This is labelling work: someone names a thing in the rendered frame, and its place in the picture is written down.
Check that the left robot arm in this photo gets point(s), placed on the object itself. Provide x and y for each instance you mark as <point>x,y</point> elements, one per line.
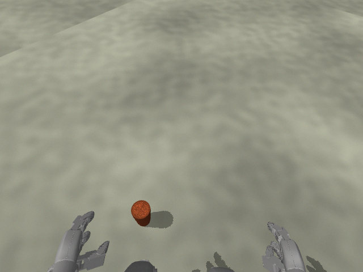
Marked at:
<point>64,266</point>

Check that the cup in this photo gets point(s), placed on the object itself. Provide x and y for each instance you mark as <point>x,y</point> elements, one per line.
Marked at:
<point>141,212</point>

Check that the right robot hand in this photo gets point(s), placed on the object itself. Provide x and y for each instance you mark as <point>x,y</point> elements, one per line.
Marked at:
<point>286,249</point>

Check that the left robot hand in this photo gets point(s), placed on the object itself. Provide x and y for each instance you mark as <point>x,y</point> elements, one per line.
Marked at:
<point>74,239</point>

